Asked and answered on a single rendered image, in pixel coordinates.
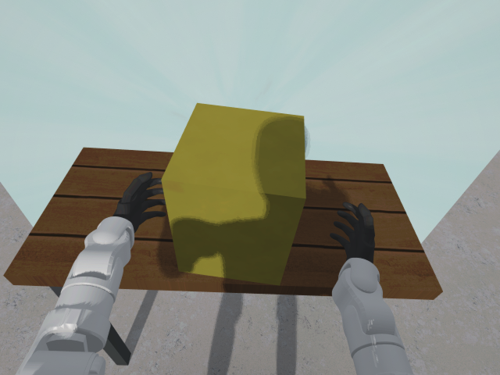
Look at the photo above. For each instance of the carton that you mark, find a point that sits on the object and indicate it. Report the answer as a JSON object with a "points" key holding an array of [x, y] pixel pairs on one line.
{"points": [[234, 191]]}

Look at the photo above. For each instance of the robot right forearm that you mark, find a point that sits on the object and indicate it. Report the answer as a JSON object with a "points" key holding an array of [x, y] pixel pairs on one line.
{"points": [[368, 322]]}

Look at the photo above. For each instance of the table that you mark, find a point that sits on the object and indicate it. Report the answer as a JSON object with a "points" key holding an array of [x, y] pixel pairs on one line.
{"points": [[96, 181]]}

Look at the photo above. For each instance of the robot left upper arm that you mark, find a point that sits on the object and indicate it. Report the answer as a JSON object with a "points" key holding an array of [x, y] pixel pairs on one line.
{"points": [[64, 363]]}

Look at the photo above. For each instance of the left robot hand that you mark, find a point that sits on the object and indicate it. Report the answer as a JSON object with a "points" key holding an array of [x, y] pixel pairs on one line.
{"points": [[132, 205]]}

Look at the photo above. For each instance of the right robot hand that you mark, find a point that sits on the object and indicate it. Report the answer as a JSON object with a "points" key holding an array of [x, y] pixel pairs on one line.
{"points": [[362, 242]]}

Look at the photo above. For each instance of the robot left forearm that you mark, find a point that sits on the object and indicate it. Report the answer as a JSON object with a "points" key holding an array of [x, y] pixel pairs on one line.
{"points": [[80, 319]]}

